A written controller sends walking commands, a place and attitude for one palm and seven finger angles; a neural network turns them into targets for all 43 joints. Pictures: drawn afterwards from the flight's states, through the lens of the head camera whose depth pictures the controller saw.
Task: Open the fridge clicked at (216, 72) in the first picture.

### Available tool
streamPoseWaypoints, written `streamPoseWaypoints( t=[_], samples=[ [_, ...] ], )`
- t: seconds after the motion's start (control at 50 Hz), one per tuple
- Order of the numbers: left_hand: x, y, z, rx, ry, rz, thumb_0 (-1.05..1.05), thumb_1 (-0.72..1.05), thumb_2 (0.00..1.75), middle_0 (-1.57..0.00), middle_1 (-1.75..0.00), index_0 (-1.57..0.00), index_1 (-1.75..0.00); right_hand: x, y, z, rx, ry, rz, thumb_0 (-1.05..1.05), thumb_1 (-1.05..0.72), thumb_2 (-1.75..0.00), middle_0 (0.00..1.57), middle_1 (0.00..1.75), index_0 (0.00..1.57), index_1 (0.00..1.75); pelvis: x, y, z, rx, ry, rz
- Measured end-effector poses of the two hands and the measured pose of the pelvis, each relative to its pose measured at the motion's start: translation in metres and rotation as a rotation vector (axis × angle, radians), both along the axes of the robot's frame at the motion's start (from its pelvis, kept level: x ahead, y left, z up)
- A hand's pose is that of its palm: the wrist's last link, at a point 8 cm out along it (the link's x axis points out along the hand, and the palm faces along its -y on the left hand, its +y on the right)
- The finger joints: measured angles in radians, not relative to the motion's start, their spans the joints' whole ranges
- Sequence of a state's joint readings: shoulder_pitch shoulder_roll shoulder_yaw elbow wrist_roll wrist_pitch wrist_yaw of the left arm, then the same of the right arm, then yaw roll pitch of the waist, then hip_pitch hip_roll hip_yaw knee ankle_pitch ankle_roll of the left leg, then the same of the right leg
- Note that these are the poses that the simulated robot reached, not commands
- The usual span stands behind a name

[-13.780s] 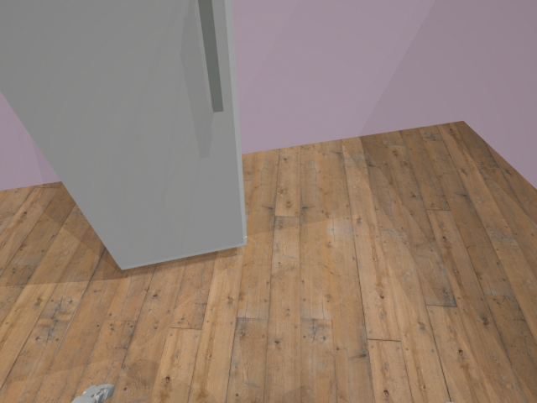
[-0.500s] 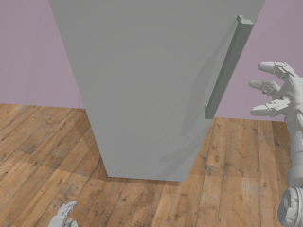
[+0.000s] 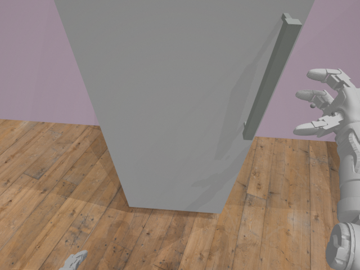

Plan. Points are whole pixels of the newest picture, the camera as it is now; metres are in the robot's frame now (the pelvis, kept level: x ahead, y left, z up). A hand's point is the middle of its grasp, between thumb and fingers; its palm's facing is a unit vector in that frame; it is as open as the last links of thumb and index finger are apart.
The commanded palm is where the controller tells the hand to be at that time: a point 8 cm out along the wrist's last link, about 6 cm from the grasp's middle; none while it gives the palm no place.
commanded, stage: move the hooked fingers beside the handle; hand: right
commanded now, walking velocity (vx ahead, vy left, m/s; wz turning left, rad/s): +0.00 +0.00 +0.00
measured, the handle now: (263, 87) +0.50 -0.14 +0.17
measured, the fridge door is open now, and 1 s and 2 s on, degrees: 0 0 0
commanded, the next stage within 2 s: none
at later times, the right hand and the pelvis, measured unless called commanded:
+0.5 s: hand (308, 100) +0.44 -0.22 +0.19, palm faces +0.01 +1.00 +0.00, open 14.0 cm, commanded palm +0.41 -0.27 +0.18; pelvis +0.01 +0.00 +0.00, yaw +0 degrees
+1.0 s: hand (304, 103) +0.44 -0.22 +0.18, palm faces -0.01 +1.00 +0.04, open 14.0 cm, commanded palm +0.41 -0.27 +0.18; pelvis +0.01 +0.00 +0.00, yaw +0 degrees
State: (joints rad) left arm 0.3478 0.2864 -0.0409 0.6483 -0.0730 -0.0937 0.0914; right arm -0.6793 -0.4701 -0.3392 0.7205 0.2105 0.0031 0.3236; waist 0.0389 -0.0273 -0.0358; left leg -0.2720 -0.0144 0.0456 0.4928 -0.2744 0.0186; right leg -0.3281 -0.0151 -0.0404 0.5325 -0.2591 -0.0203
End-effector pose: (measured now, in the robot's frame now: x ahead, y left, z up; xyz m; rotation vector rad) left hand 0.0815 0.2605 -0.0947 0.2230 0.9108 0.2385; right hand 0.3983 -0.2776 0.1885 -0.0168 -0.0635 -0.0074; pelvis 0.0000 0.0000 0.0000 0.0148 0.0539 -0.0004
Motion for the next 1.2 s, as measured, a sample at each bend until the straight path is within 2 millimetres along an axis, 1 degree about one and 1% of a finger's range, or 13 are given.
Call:
streamPoseWaypoints(
  t=[0.08,0.18,0.26,0.36,0.44,0.56,0.7,0.8,0.9,0.96,1.04,1.08,1.2],
  samples=[
    [0.011,-0.002,0.001,0.000,-0.021,-0.018,0.01,0.90,0.90,-0.20,-0.30,-0.20,-0.30,0.005,0.008,0.008,0.034,0.004,0.031,-0.02,0.50,-0.30,0.30,1.20,0.30,1.20,0.000,0.000,0.000,0.000,0.001,-0.010],
    [0.020,-0.003,0.003,-0.010,-0.049,-0.020,0.01,0.90,0.90,-0.20,-0.30,-0.20,-0.30,0.015,0.008,-0.010,0.040,0.120,0.004,-0.01,0.50,-0.30,0.31,1.20,0.31,1.20,-0.002,0.001,-0.001,-0.001,0.018,-0.008],
    [0.018,-0.002,0.002,-0.012,-0.043,-0.016,0.01,0.90,0.90,-0.20,-0.30,-0.20,-0.30,0.014,0.009,-0.016,0.018,0.090,-0.012,-0.01,0.50,-0.30,0.30,1.20,0.30,1.20,-0.001,0.002,-0.002,-0.003,0.023,0.001],
    [0.012,0.000,0.001,-0.005,-0.012,-0.007,0.01,0.90,0.90,-0.20,-0.30,-0.20,-0.30,0.015,0.009,-0.004,0.032,0.007,0.000,-0.02,0.50,-0.30,0.30,1.20,0.30,1.20,0.003,0.004,-0.001,-0.001,0.015,0.000],
    [0.008,0.003,-0.001,-0.006,0.004,0.008,0.01,0.90,0.90,-0.20,-0.30,-0.20,-0.30,0.020,0.003,0.001,0.026,0.041,-0.002,-0.02,0.50,-0.30,0.31,1.20,0.31,1.20,0.006,0.005,-0.001,0.000,0.019,-0.001],
    [0.006,0.005,-0.005,-0.015,0.017,0.018,0.01,0.90,0.90,-0.20,-0.30,-0.20,-0.30,0.016,0.004,-0.009,0.022,0.084,0.015,-0.01,0.50,-0.30,0.30,1.20,0.30,1.20,0.008,0.003,-0.001,-0.002,0.025,0.005],
    [0.013,0.006,0.000,-0.002,0.005,0.007,0.01,0.90,0.90,-0.20,-0.30,-0.20,-0.30,0.010,0.000,-0.017,0.045,0.058,-0.012,-0.01,0.50,-0.30,0.31,1.20,0.31,1.20,0.008,0.006,-0.002,-0.001,0.018,0.002],
    [0.018,0.006,0.002,0.005,-0.009,0.000,0.01,0.90,0.90,-0.20,-0.30,-0.20,-0.30,0.014,-0.005,-0.008,0.012,0.049,-0.024,-0.02,0.50,-0.30,0.30,1.20,0.30,1.20,0.006,0.006,-0.002,0.002,0.022,-0.004],
    [0.022,0.003,0.000,-0.003,-0.018,-0.006,0.01,0.90,0.90,-0.20,-0.30,-0.20,-0.30,0.016,0.006,0.003,0.025,0.031,0.034,-0.02,0.50,-0.30,0.30,1.20,0.30,1.20,0.007,0.003,-0.002,0.002,0.024,-0.006],
    [0.023,0.001,0.000,-0.010,-0.022,-0.005,0.01,0.90,0.90,-0.20,-0.30,-0.20,-0.30,0.018,0.009,-0.004,0.057,0.069,0.040,-0.01,0.50,-0.30,0.30,1.20,0.30,1.20,0.008,0.003,-0.002,-0.001,0.026,-0.004],
    [0.021,0.000,0.001,-0.010,-0.021,-0.003,0.01,0.90,0.90,-0.20,-0.30,-0.20,-0.30,0.020,0.004,-0.020,0.053,0.124,-0.002,-0.01,0.50,-0.30,0.31,1.20,0.31,1.20,0.006,0.003,-0.003,-0.001,0.032,-0.003],
    [0.018,0.001,0.001,-0.008,-0.012,0.000,0.01,0.90,0.90,-0.20,-0.30,-0.20,-0.30,0.020,0.002,-0.022,0.034,0.108,-0.022,-0.01,0.50,-0.30,0.31,1.20,0.31,1.20,0.005,0.003,-0.003,0.000,0.033,0.001],
    [0.010,0.001,-0.002,-0.004,0.013,0.005,0.01,0.90,0.90,-0.20,-0.30,-0.20,-0.30,0.015,0.005,0.001,0.010,-0.018,0.006,-0.02,0.50,-0.30,0.30,1.20,0.30,1.20,0.008,0.002,-0.002,0.002,0.022,0.002]
  ],
)
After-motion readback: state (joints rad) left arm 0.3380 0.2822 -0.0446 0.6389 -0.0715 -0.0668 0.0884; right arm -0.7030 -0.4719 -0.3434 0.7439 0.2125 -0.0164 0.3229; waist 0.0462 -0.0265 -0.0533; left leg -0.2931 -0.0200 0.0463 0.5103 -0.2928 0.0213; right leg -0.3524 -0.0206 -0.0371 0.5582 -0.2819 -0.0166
